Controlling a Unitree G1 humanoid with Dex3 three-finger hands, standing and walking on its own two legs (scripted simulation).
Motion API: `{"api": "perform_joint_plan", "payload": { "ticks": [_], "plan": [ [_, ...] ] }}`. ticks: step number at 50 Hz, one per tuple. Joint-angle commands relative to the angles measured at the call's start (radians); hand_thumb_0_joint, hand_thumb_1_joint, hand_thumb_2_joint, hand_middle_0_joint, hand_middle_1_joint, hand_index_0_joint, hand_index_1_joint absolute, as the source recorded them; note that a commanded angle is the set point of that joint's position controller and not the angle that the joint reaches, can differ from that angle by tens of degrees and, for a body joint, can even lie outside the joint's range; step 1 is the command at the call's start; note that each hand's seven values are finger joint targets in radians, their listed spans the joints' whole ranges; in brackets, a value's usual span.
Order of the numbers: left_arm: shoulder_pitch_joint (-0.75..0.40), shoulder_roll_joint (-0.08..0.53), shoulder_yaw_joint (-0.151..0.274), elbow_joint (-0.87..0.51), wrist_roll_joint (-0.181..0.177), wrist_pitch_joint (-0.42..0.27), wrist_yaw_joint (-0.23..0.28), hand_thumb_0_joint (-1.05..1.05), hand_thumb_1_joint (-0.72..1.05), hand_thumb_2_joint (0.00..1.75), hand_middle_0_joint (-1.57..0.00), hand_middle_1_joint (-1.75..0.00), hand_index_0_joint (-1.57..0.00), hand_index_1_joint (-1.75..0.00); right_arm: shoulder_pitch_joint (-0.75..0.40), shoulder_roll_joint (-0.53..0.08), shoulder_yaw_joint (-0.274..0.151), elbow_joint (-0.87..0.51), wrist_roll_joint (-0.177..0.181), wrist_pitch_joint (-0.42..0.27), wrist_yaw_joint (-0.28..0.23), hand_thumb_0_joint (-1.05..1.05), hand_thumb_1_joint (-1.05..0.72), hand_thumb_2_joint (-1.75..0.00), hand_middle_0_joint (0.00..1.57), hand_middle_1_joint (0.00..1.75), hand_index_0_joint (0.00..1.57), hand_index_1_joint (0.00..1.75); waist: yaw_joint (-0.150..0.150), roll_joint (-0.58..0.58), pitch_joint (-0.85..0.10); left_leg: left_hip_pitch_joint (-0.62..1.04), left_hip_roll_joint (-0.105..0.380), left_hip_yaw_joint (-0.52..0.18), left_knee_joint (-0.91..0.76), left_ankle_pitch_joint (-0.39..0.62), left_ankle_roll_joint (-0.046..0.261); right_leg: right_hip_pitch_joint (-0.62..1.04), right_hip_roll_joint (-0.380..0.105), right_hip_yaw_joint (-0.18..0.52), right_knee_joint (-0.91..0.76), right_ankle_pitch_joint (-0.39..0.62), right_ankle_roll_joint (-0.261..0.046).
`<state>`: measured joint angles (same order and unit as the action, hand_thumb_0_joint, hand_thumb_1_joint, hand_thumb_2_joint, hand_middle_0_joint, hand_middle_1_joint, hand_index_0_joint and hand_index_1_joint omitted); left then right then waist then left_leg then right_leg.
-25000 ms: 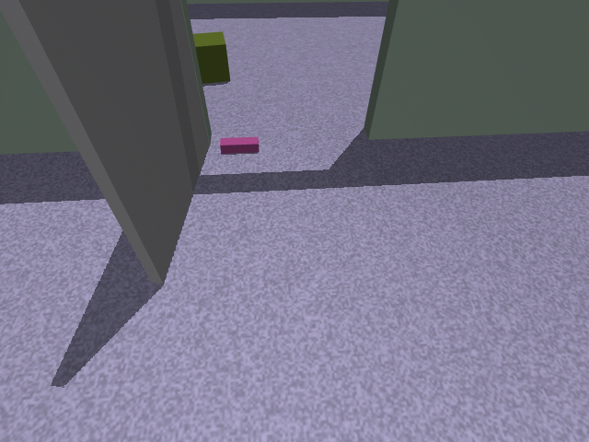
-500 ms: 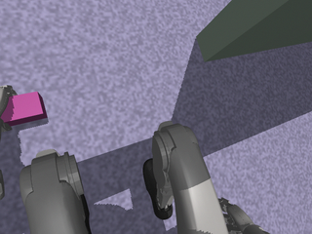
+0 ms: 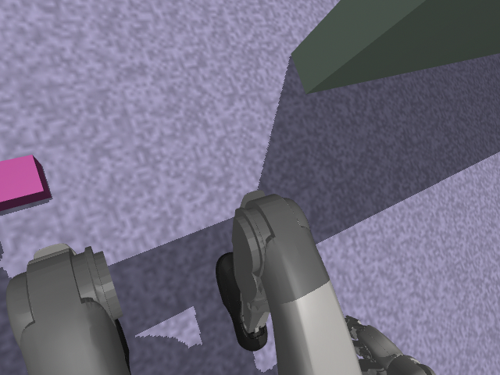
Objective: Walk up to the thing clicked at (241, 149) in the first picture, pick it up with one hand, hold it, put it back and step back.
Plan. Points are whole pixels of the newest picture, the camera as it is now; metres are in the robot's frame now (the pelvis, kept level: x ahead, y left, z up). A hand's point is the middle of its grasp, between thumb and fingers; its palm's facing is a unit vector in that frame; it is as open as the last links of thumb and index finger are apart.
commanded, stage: rest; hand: left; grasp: from above
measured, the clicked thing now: out of the picture +0.42 +0.31 -0.26
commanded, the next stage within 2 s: open in 0.52 s
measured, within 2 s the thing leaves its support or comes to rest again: rests again in 0.26 s
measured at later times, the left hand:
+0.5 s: hand out of the picture +0.42 +0.30 -0.23, palm faces -0.45 -0.13 -0.88, open 9.3 cm
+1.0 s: hand out of the picture +0.42 +0.30 -0.24, palm faces -0.44 -0.12 -0.89, open 10.9 cm
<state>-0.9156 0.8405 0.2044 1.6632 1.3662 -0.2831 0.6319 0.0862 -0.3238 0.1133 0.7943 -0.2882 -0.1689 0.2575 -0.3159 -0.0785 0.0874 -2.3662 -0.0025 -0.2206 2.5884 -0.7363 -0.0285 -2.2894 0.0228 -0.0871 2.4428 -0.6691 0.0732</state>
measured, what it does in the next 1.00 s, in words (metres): stands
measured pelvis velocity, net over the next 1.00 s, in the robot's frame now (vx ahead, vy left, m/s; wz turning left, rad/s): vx -0.01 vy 0.01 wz -0.04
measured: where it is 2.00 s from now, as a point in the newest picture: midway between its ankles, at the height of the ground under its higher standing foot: (185, 348)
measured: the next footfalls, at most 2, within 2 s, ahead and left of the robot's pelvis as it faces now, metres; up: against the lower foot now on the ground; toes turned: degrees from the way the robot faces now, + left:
none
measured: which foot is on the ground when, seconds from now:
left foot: down 0.00-1.00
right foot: down 0.00-1.00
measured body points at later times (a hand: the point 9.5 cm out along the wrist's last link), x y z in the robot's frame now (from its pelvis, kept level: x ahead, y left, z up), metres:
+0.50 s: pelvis +0.00 +0.01 +0.00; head +0.25 +0.11 +0.36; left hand +0.44 +0.30 -0.18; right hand +0.04 -0.26 -0.06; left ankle +0.06 +0.13 -0.25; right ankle +0.11 -0.13 -0.25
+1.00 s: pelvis -0.01 +0.01 +0.01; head +0.25 +0.12 +0.35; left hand +0.44 +0.30 -0.19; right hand +0.04 -0.26 -0.05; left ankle +0.06 +0.13 -0.25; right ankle +0.11 -0.13 -0.25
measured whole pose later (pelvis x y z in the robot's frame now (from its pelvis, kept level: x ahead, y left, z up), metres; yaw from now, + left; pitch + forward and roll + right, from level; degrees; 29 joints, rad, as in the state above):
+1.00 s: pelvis -0.01 +0.01 +0.01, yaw -2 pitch +27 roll -14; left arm -0.98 0.92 0.12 1.78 1.34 -0.26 0.72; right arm 0.06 -0.36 0.22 0.77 -0.32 -0.29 0.32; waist -0.35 -0.11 0.14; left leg -2.34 0.00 -0.26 2.59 -0.73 -0.01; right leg -2.24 0.04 -0.12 2.40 -0.65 0.08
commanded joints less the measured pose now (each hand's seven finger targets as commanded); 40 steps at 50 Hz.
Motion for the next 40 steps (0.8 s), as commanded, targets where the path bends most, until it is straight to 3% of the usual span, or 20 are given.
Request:
{"api": "perform_joint_plan", "payload": {
  "ticks": [1, 3, 4, 5, 6, 7, 8, 9, 11, 12, 14, 15, 16, 17, 19, 20, 21, 31, 33, 40],
  "plan": [
    [-0.332, 0.255, -0.017, -0.100, -0.016, -0.002, 0.064, 0.00, 0.93, 0.77, -1.24, -0.56, -1.24, -0.56, 0.179, -0.296, -0.065, 0.008, 0.005, -0.021, -0.002, 0.00, -0.90, -0.90, 0.20, 0.30, 0.20, 0.30, -0.039, 0.445, -0.657, 0.494, 0.004, 0.141, -0.261, 0.214, 0.043, 0.321, 0.035, -0.149, -0.201, 0.238, -0.079],
    [-0.284, 0.288, 0.013, -0.096, -0.014, 0.000, 0.081, 0.00, 0.91, 0.77, -1.22, -0.58, -1.22, -0.58, 0.175, -0.305, -0.065, 0.009, 0.003, -0.023, -0.002, 0.00, -0.90, -0.90, 0.20, 0.30, 0.20, 0.30, -0.022, 0.449, -0.675, 0.518, 0.006, 0.135, -0.275, 0.225, 0.038, 0.339, 0.038, -0.152, -0.203, 0.242, -0.082],
    [-0.278, 0.286, 0.021, -0.089, -0.013, 0.003, 0.088, 0.00, 0.90, 0.79, -1.22, -0.56, -1.22, -0.57, 0.187, -0.307, -0.060, 0.010, -0.004, -0.023, 0.002, 0.00, -0.89, -0.90, 0.20, 0.30, 0.20, 0.30, -0.030, 0.452, -0.675, 0.516, 0.005, 0.135, -0.278, 0.240, 0.038, 0.345, 0.038, -0.158, -0.196, 0.254, -0.078],
    [-0.302, 0.286, 0.011, -0.078, -0.007, 0.006, 0.088, 0.00, 0.91, 0.78, -1.21, -0.59, -1.22, -0.58, 0.191, -0.305, -0.057, 0.009, -0.008, -0.027, 0.007, 0.00, -0.90, -0.90, 0.20, 0.30, 0.20, 0.30, -0.044, 0.454, -0.667, 0.517, 0.006, 0.135, -0.271, 0.233, 0.038, 0.336, 0.038, -0.160, -0.189, 0.254, -0.078],
    [-0.299, 0.229, -0.031, -0.076, -0.017, 0.009, 0.084, 0.00, 0.89, 0.76, -1.20, -0.58, -1.20, -0.58, 0.168, -0.293, -0.050, 0.004, -0.006, -0.030, 0.010, 0.00, -0.90, -0.90, 0.20, 0.30, 0.20, 0.30, -0.041, 0.456, -0.660, 0.501, 0.006, 0.133, -0.276, 0.228, 0.040, 0.339, 0.040, -0.156, -0.202, 0.251, -0.079],
    [-0.321, 0.273, -0.004, -0.061, -0.018, 0.010, 0.092, 0.00, 0.88, 0.76, -1.20, -0.58, -1.20, -0.57, 0.171, -0.305, -0.048, 0.007, -0.009, -0.033, 0.010, 0.00, -0.90, -0.90, 0.20, 0.30, 0.20, 0.30, -0.053, 0.432, -0.653, 0.495, 0.008, 0.128, -0.267, 0.220, 0.042, 0.334, 0.039, -0.165, -0.201, 0.250, -0.077],
    [-0.340, 0.239, -0.048, -0.054, -0.016, 0.009, 0.086, 0.00, 0.88, 0.76, -1.19, -0.57, -1.20, -0.57, 0.173, -0.306, -0.041, 0.002, -0.003, -0.041, 0.015, 0.00, -0.90, -0.90, 0.20, 0.30, 0.20, 0.30, -0.067, 0.452, -0.618, 0.489, 0.005, 0.129, -0.273, 0.209, 0.040, 0.315, 0.035, -0.162, -0.198, 0.237, -0.078],
    [-0.342, 0.264, -0.024, -0.055, -0.021, 0.008, 0.092, 0.00, 0.85, 0.76, -1.17, -0.58, -1.17, -0.58, 0.165, -0.310, -0.042, 0.003, -0.005, -0.047, 0.015, 0.00, -0.90, -0.90, 0.20, 0.30, 0.20, 0.30, -0.060, 0.443, -0.627, 0.496, 0.009, 0.121, -0.275, 0.206, 0.040, 0.321, 0.038, -0.166, -0.198, 0.236, -0.078],
    [-0.339, 0.277, -0.033, -0.032, -0.015, 0.011, 0.095, 0.00, 0.85, 0.74, -1.17, -0.56, -1.18, -0.56, 0.164, -0.321, -0.035, -0.001, -0.007, -0.057, 0.020, 0.00, -0.90, -0.90, 0.20, 0.30, 0.20, 0.30, -0.066, 0.436, -0.615, 0.488, 0.009, 0.119, -0.265, 0.206, 0.041, 0.324, 0.037, -0.168, -0.200, 0.236, -0.077],
    [-0.306, 0.305, -0.004, -0.017, -0.010, 0.013, 0.104, 0.00, 0.85, 0.75, -1.17, -0.58, -1.17, -0.57, 0.180, -0.326, -0.034, 0.007, -0.009, -0.052, 0.018, 0.00, -0.90, -0.90, 0.20, 0.30, 0.20, 0.30, -0.055, 0.432, -0.633, 0.498, 0.010, 0.117, -0.280, 0.219, 0.040, 0.348, 0.042, -0.166, -0.208, 0.243, -0.081],
    [-0.328, 0.253, -0.050, -0.016, -0.016, 0.011, 0.104, 0.00, 0.84, 0.73, -1.15, -0.58, -1.16, -0.57, 0.158, -0.312, -0.025, -0.007, -0.010, -0.060, 0.025, 0.00, -0.90, -0.90, 0.20, 0.30, 0.20, 0.30, -0.063, 0.448, -0.625, 0.490, 0.012, 0.119, -0.272, 0.220, 0.038, 0.352, 0.044, -0.160, -0.204, 0.249, -0.082],
    [-0.330, 0.276, -0.032, 0.007, -0.018, 0.014, 0.105, 0.00, 0.83, 0.74, -1.14, -0.60, -1.15, -0.59, 0.163, -0.315, -0.021, 0.001, -0.013, -0.066, 0.027, 0.00, -0.90, -0.90, 0.20, 0.30, 0.20, 0.30, -0.069, 0.427, -0.610, 0.477, 0.011, 0.118, -0.265, 0.203, 0.040, 0.348, 0.042, -0.163, -0.204, 0.239, -0.081],
    [-0.341, 0.253, -0.056, -0.017, -0.018, 0.012, 0.102, 0.00, 0.83, 0.74, -1.14, -0.59, -1.15, -0.58, 0.174, -0.322, -0.020, -0.010, -0.014, -0.070, 0.032, 0.00, -0.90, -0.90, 0.20, 0.30, 0.20, 0.30, -0.083, 0.433, -0.613, 0.488, 0.008, 0.118, -0.272, 0.217, 0.042, 0.350, 0.040, -0.168, -0.211, 0.248, -0.076],
    [-0.335, 0.250, -0.060, 0.006, -0.025, 0.016, 0.106, 0.00, 0.81, 0.71, -1.13, -0.59, -1.14, -0.57, 0.155, -0.318, -0.014, -0.008, -0.010, -0.073, 0.031, 0.00, -0.90, -0.90, 0.20, 0.30, 0.20, 0.30, -0.072, 0.423, -0.606, 0.481, 0.011, 0.111, -0.278, 0.202, 0.040, 0.345, 0.045, -0.170, -0.211, 0.234, -0.081],
    [-0.330, 0.297, -0.035, 0.021, -0.021, 0.013, 0.110, 0.00, 0.80, 0.74, -1.14, -0.57, -1.14, -0.57, 0.164, -0.336, -0.017, -0.003, -0.009, -0.077, 0.030, 0.00, -0.90, -0.90, 0.20, 0.30, 0.20, 0.30, -0.074, 0.422, -0.594, 0.477, 0.014, 0.103, -0.281, 0.190, 0.039, 0.340, 0.044, -0.172, -0.216, 0.223, -0.083],
    [-0.348, 0.270, -0.068, 0.010, -0.019, 0.013, 0.109, 0.00, 0.80, 0.73, -1.13, -0.57, -1.13, -0.57, 0.154, -0.332, -0.011, -0.011, -0.008, -0.082, 0.032, 0.00, -0.90, -0.90, 0.20, 0.30, 0.20, 0.30, -0.077, 0.420, -0.584, 0.468, 0.012, 0.103, -0.281, 0.190, 0.039, 0.335, 0.042, -0.171, -0.217, 0.219, -0.081],
    [-0.325, 0.288, -0.047, 0.031, -0.018, 0.017, 0.111, 0.00, 0.80, 0.74, -1.13, -0.59, -1.13, -0.59, 0.153, -0.331, -0.009, -0.006, -0.012, -0.083, 0.033, 0.00, -0.90, -0.90, 0.20, 0.30, 0.20, 0.30, -0.074, 0.421, -0.586, 0.479, 0.014, 0.104, -0.275, 0.186, 0.039, 0.342, 0.045, -0.170, -0.214, 0.221, -0.083],
    [-0.322, 0.289, -0.058, 0.059, -0.020, 0.015, 0.122, 0.00, 0.73, 0.67, -1.06, -0.57, -1.07, -0.56, 0.149, -0.339, 0.014, -0.018, -0.018, -0.092, 0.042, 0.00, -0.90, -0.90, 0.20, 0.30, 0.20, 0.30, -0.091, 0.418, -0.571, 0.478, 0.018, 0.091, -0.283, 0.201, 0.039, 0.357, 0.048, -0.177, -0.220, 0.237, -0.081],
    [-0.334, 0.294, -0.064, 0.053, -0.020, 0.015, 0.122, 0.00, 0.57, 0.79, -0.90, -0.65, -0.91, -0.66, 0.137, -0.340, 0.016, -0.014, -0.022, -0.096, 0.043, 0.00, -0.89, -0.90, 0.20, 0.30, 0.20, 0.30, -0.090, 0.430, -0.560, 0.474, 0.019, 0.092, -0.283, 0.184, 0.037, 0.352, 0.048, -0.177, -0.222, 0.221, -0.082],
    [-0.340, 0.303, -0.072, 0.019, -0.031, 0.016, 0.128, 0.00, 0.05, 0.81, -0.55, -0.76, -0.55, -0.76, 0.127, -0.348, 0.016, -0.016, -0.018, -0.110, 0.044, 0.00, -0.89, -0.90, 0.20, 0.30, 0.20, 0.30, -0.087, 0.426, -0.559, 0.475, 0.020, 0.087, -0.285, 0.167, 0.037, 0.356, 0.048, -0.176, -0.232, 0.206, -0.083]
  ]
}}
